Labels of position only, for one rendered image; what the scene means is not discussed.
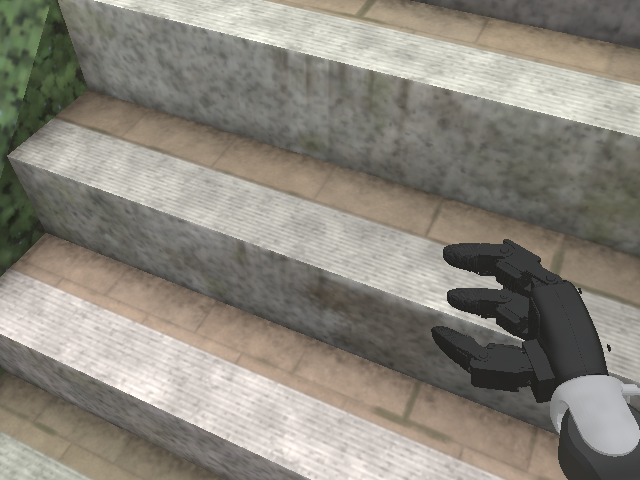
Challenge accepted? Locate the right robot forearm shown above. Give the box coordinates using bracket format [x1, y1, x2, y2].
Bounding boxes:
[550, 375, 640, 480]

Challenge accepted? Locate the robot right hand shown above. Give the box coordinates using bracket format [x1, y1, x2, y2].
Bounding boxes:
[431, 239, 611, 403]

